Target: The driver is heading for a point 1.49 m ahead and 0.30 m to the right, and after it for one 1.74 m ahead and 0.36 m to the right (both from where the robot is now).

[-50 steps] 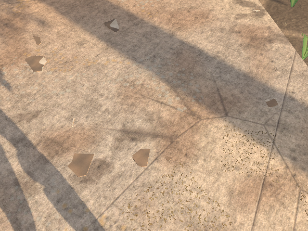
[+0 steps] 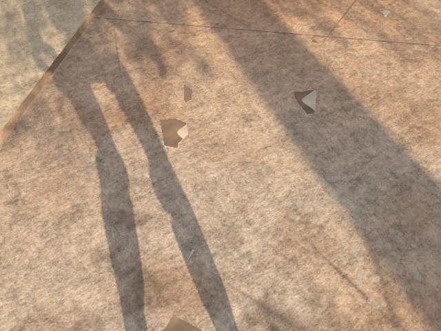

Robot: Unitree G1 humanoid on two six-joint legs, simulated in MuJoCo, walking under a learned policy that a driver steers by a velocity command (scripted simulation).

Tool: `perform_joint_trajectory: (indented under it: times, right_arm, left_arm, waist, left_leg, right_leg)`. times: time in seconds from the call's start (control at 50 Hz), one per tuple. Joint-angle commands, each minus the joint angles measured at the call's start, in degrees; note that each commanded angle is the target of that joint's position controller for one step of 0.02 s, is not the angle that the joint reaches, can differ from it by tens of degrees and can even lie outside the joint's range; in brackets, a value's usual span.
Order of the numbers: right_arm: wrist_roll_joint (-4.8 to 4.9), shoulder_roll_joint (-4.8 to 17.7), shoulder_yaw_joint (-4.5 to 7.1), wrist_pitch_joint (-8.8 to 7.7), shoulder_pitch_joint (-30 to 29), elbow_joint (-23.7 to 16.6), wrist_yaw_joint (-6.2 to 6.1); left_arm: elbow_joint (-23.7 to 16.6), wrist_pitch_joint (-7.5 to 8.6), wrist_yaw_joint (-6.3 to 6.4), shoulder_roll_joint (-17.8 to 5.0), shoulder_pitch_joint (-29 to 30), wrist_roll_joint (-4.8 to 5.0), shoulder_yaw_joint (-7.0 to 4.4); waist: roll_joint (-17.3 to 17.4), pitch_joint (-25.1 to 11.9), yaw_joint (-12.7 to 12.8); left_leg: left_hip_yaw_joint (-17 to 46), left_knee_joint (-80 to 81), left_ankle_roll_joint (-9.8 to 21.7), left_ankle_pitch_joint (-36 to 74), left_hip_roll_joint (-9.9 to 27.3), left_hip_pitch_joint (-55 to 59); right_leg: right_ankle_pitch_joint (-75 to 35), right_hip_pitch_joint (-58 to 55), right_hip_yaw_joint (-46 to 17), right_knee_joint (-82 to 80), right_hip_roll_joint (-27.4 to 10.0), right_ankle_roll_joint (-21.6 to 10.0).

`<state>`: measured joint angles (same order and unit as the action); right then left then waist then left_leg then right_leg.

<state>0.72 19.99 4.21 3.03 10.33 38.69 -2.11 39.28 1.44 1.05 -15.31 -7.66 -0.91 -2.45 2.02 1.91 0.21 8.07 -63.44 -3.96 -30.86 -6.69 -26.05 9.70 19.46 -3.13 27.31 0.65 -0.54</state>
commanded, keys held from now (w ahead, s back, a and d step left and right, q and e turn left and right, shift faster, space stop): no key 0.08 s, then e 0.66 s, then w+e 0.10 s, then w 0.10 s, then w+q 0.06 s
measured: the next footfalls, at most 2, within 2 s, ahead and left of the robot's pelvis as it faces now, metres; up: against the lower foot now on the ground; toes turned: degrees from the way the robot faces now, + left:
left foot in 0.20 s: +0.04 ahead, +0.15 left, +0.00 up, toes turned -4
right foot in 0.52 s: +0.03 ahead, -0.11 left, +0.00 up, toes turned -12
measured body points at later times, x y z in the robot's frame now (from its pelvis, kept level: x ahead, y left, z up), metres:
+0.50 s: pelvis +0.01 +0.00 -0.01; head +0.03 -0.02 +0.44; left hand +0.18 +0.27 -0.10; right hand +0.10 -0.30 -0.12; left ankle +0.00 +0.15 -0.74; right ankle -0.01 -0.10 -0.73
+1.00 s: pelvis +0.04 -0.02 +0.00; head +0.05 -0.03 +0.45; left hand +0.27 +0.19 -0.09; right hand +0.07 -0.34 -0.09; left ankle +0.11 +0.10 -0.73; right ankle -0.01 -0.10 -0.74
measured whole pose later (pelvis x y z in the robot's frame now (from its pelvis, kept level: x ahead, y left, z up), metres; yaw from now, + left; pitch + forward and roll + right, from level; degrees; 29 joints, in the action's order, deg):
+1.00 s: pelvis +0.04 -0.02 +0.00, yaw -24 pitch +1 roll +1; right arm 1.0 17.6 4.3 -3.8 9.6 43.3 0.4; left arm 38.9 -0.3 0.8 -17.3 -14.0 0.6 -2.7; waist -0.4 -0.6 1.4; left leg 2.1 -31.5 -1.7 -15.4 -0.7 -18.0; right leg 14.6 12.5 -10.9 26.4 5.7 -3.6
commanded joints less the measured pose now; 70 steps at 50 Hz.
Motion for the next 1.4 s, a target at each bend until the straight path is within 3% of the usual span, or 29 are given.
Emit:
perform_joint_trajectory:
  times: [0.02,0.1,0.18,0.2,0.22,0.24,0.28,0.34,0.42,0.5,0.52,0.54,0.56,0.58,0.62,0.64,0.74,0.8,0.94,1.02,1.04,1.06,1.08,1.1,1.12,1.2,1.28,1.34,1.4]
  right_arm:
    - [0.19,2.6,0.92,0.35,3.6,-2.3,-0.16]
    - [-0.49,0.0,-0.47,-0.14,1.1,-2.6,0.4]
    - [-1.02,1.4,0.21,-0.58,3.5,-0.1,0.87]
    - [-1.58,4.5,0.78,-0.68,4.1,-0.6,0.49]
    - [-2.32,9.1,1.88,-0.43,4.0,-0.8,-0.09]
    - [-2.46,8.0,1.98,-0.4,4.0,0.2,0.21]
    - [-2.26,5.6,1.57,-1.11,-0.4,-1.1,0.01]
    - [-1.48,5.0,1.49,-2.46,0.2,-0.7,-0.75]
    - [-0.57,5.7,2.17,-1.78,-2.5,-0.3,-0.83]
    - [0.89,6.4,2.52,-1.12,-3.4,0.4,-0.78]
    - [0.91,5.1,2.26,-1.53,-0.4,1.7,-0.49]
    - [-1.58,2.0,1.42,-1.92,1.4,1.1,-0.13]
    - [-2.38,0.6,0.66,-2.21,-5.5,-2.6,-0.55]
    - [-1.59,3.3,1.5,-2.18,-6.4,-2.2,-0.7]
    - [-0.8,4.4,2.23,-1.93,-4.6,-0.3,-1.02]
    - [-1.11,5.0,2.53,-1.81,-4.5,0.0,-1.37]
    - [-0.63,2.5,2.09,-2.42,-3.7,0.2,-0.86]
    - [-0.48,2.5,1.86,-3.32,-5.9,-0.7,-0.09]
    - [0.23,2.2,1.13,-7.58,-6.4,-0.6,2.44]
    - [0.39,1.7,0.77,-9.11,0.5,2.4,2.86]
    - [0.29,2.8,0.85,-9.34,4.4,3.3,2.64]
    - [-0.13,6.2,1.18,-9.36,8.6,4.0,2.39]
    - [-1.1,11.3,2.64,-9.14,12.3,5.3,3.19]
    - [-0.4,8.2,1.82,-9.36,11.4,4.7,3.51]
    - [-0.06,6.1,1.11,-9.31,10.4,4.2,3.39]
    - [0.23,4.4,0.41,-7.88,11.8,3.7,2.13]
    - [0.36,5.4,0.78,-6.42,12.8,3.6,0.81]
    - [0.98,6.5,1.25,-5.84,14.5,3.8,0.67]
    - [1.46,6.7,1.58,-5.6,12.8,3.2,0.57]
  left_arm:
    - [-2.6,-0.38,0.14,-7.5,1.2,0.06,-1.74]
    - [-1.3,-1.02,0.09,-7.8,0.4,0.38,-1.8]
    - [0.6,-1.1,-0.75,-8.6,-1.8,1.84,-1.54]
    - [0.9,-0.59,-1.0,-8.8,-3.2,1.6,-1.48]
    - [-0.1,0.19,-1.52,-6.9,-3.5,0.79,-1.02]
    - [-0.8,0.39,-1.36,-6.2,-1.3,1.32,-0.89]
    - [-0.6,-0.25,-0.8,-8.4,0.0,1.51,-2.06]
    - [-0.7,-1.93,-0.52,-7.9,-2.0,1.78,-2.88]
    - [-1.7,-2.96,-1.41,-5.5,-1.8,2.34,-2.14]
    - [-1.7,-3.47,-2.76,-6.8,-5.6,2.2,-3.01]
    - [-1.7,-3.5,-2.25,-8.3,-6.8,1.65,-3.69]
    - [-2.8,-3.48,-1.21,-15.0,-7.9,1.63,-5.39]
    - [-3.6,-2.49,-1.84,-18.1,-10.3,-0.26,-5.54]
    - [-3.9,-1.25,-2.23,-15.6,-10.0,-0.79,-4.78]
    - [-4.2,-0.41,-1.58,-13.3,-4.2,0.74,-4.2]
    - [-4.5,-0.63,-1.07,-12.3,-2.3,1.6,-3.76]
    - [-5.3,-1.64,0.45,-11.6,-2.9,1.51,-3.36]
    - [-5.0,-1.93,0.97,-11.9,-4.5,1.97,-3.58]
    - [-3.8,-1.16,0.11,-11.7,-6.1,1.54,-3.07]
    - [-3.2,-0.64,-0.65,-9.0,-5.4,1.13,-1.64]
    - [-3.4,-0.23,-0.75,-6.6,-4.8,0.75,-0.81]
    - [-4.2,0.44,-0.85,-3.4,-4.6,0.57,0.08]
    - [-7.3,1.56,-0.49,-6.4,-1.6,1.85,-0.87]
    - [-6.9,2.47,-0.37,-10.6,-0.3,2.38,-1.98]
    - [-6.2,3.22,-0.8,-10.8,-0.2,2.35,-2.2]
    - [-6.7,4.97,-2.02,-6.7,4.0,0.66,-1.72]
    - [-7.5,5.3,-2.8,-2.9,8.8,1.15,-0.51]
    - [-7.9,5.4,-2.97,-4.8,10.3,2.0,-1.14]
    - [-7.2,5.55,-2.42,-7.6,6.2,2.55,-2.43]
  waist:
    - [-10.2,-6.3,-1.5]
    - [-13.5,-8.5,0.4]
    - [-12.0,-5.5,-1.1]
    - [-8.9,-6.2,-0.8]
    - [1.2,-6.5,0.9]
    - [8.8,-6.1,-0.1]
    - [9.8,-1.8,-0.5]
    - [9.2,-1.6,-1.2]
    - [7.6,-3.3,-1.2]
    - [6.7,-5.5,0.9]
    - [2.5,-5.8,1.0]
    - [-12.8,-6.5,-0.4]
    - [-20.1,-7.8,2.9]
    - [-11.4,-8.7,3.9]
    - [-6.1,-5.2,0.8]
    - [-6.5,-4.4,0.2]
    - [-8.2,-6.0,0.1]
    - [-10.0,-5.1,1.5]
    - [-10.8,-2.8,3.1]
    - [-8.6,-2.1,-0.6]
    - [-5.8,-2.5,-2.0]
    - [3.5,-2.8,-2.1]
    - [13.0,1.4,-2.7]
    - [8.3,5.0,-3.5]
    - [6.7,5.1,-3.0]
    - [5.0,1.7,-3.8]
    - [6.1,1.1,-4.9]
    - [6.5,0.9,-4.9]
    - [7.2,0.0,-1.1]
  left_leg:
    - [-2.0,0.8,-2.0,2.9,2.9,-1.8]
    - [-5.0,19.5,-1.6,5.5,5.9,7.2]
    - [-6.9,43.0,2.0,21.3,4.7,19.8]
    - [-3.2,41.9,4.2,24.9,9.1,24.9]
    - [2.0,39.8,8.0,29.6,16.1,25.8]
    - [4.8,43.1,12.1,22.6,19.2,18.3]
    - [6.2,45.1,13.8,22.1,20.9,15.3]
    - [6.8,43.0,17.1,42.4,25.8,18.9]
    - [-0.2,40.8,15.4,47.9,23.7,20.6]
    - [-5.0,34.5,11.9,42.7,22.3,18.6]
    - [-8.2,28.8,8.4,34.3,19.7,14.8]
    - [-14.1,13.5,2.3,13.4,13.7,1.7]
    - [-8.6,2.0,0.1,-9.9,5.2,-8.9]
    - [-3.4,-5.8,0.3,-9.6,6.9,-10.3]
    - [-2.6,-4.8,1.0,0.4,8.8,-10.9]
    - [-2.2,-2.7,0.6,4.1,9.3,-10.8]
    - [-2.9,4.2,-1.6,10.8,6.7,-7.5]
    - [-2.8,14.3,-1.7,13.3,6.6,-6.8]
    - [-5.2,29.1,1.3,13.1,6.2,3.0]
    - [-7.3,38.6,5.4,17.7,6.4,16.8]
    - [-1.6,40.5,7.3,14.1,10.4,21.5]
    - [12.6,47.1,11.8,4.7,18.7,26.7]
    - [32.6,53.8,20.1,-6.8,27.5,27.5]
    - [34.9,54.7,21.6,-10.5,28.3,26.5]
    - [30.2,54.3,19.9,-7.3,25.7,27.1]
    - [16.2,53.9,16.3,14.4,17.7,27.6]
    - [9.3,52.5,15.2,24.0,13.9,19.5]
    - [11.8,50.9,14.7,23.8,15.3,16.5]
    - [14.6,47.3,12.5,25.3,16.6,15.8]
  right_leg:
    - [-24.4,-9.4,-10.0,-6.7,-11.9,-11.0]
    - [-22.0,-9.8,-9.1,-6.6,-11.7,-11.8]
    - [-8.7,-3.6,-11.3,-5.9,-9.2,-8.5]
    - [-3.6,0.8,-11.4,-5.0,-8.4,-5.4]
    - [3.6,5.2,-6.6,-0.4,-3.6,-2.0]
    - [10.4,3.0,-0.3,3.8,0.3,0.6]
    - [12.6,4.9,2.0,12.7,0.7,1.9]
    - [22.8,11.1,0.6,27.4,-1.3,2.8]
    - [17.6,7.6,3.8,21.0,-2.4,3.5]
    - [4.1,-3.7,8.2,3.5,0.4,0.8]
    - [-3.9,-9.4,5.1,-2.5,0.7,-1.0]
    - [-24.7,-18.7,-12.6,-5.7,-11.0,-5.9]
    - [-34.5,-18.0,-30.1,-7.5,-22.8,-18.6]
    - [-30.1,-18.1,-27.8,-8.2,-22.2,-20.5]
    - [-19.6,-15.0,-18.9,-7.8,-15.7,-14.4]
    - [-18.4,-14.0,-17.6,-7.9,-14.3,-12.7]
    - [-16.8,-13.9,-15.9,-8.3,-10.8,-12.5]
    - [11.1,-12.9,-20.4,-12.4,-9.6,-12.8]
    - [20.0,-8.2,-24.7,-12.9,-9.8,-13.0]
    - [22.9,-1.3,-21.7,-8.5,-7.3,-9.9]
    - [22.1,2.3,-18.0,-2.0,-5.3,-7.9]
    - [19.5,9.8,-7.6,12.9,0.8,-4.3]
    - [24.5,22.7,-1.0,23.1,3.7,-2.2]
    - [23.2,27.3,-3.1,29.4,0.2,-1.7]
    - [18.0,28.2,-3.4,31.1,-1.4,-1.7]
    - [5.7,24.1,-0.1,23.3,-2.2,0.9]
    - [-2.0,12.0,2.5,8.6,0.9,3.9]
    - [-5.7,5.0,1.5,3.4,1.9,4.2]
    - [-5.3,-3.3,0.1,-0.6,0.7,2.0]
